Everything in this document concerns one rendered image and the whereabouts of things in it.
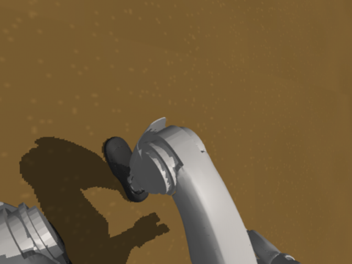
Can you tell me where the left robot foot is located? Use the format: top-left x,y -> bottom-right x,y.
48,221 -> 72,264

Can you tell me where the right robot arm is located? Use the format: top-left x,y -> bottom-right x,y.
271,253 -> 301,264

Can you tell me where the right robot foot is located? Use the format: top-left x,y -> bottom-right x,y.
104,137 -> 149,202

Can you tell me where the right robot hand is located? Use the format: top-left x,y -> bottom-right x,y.
246,229 -> 282,264

